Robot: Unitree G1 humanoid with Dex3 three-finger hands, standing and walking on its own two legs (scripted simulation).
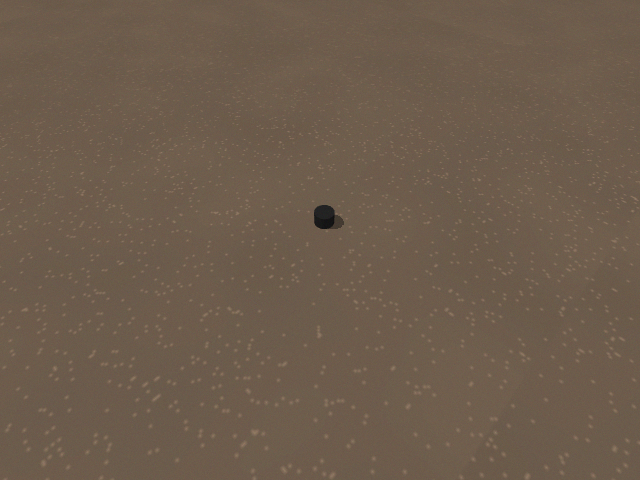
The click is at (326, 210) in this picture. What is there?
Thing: low tin
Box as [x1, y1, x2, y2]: [314, 205, 334, 228]
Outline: 316,207 314,210 314,223 320,228 330,227 333,224 333,209 327,205 320,205
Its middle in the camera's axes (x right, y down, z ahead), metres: +0.02 -0.12 +1.73
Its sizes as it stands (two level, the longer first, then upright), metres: 0.092 0.092 0.063
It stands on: the floor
